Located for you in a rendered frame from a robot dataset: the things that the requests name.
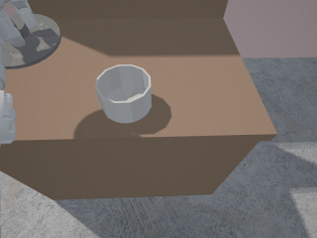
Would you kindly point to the left robot hand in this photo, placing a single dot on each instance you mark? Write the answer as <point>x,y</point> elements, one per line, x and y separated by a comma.
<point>23,9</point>

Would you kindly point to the pot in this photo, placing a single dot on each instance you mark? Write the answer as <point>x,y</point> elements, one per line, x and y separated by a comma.
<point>124,92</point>

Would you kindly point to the left robot upper arm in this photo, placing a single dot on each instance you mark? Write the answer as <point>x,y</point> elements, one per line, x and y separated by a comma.
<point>7,124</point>

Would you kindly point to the knob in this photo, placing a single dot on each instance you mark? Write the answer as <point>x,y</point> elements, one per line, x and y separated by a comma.
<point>20,25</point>

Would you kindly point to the lid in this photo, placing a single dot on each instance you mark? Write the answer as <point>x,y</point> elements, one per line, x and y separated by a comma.
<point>40,44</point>

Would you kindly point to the table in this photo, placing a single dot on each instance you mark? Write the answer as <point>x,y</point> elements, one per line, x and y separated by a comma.
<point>206,113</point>

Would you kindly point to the left robot forearm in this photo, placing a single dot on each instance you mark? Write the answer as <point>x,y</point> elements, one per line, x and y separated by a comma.
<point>4,33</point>

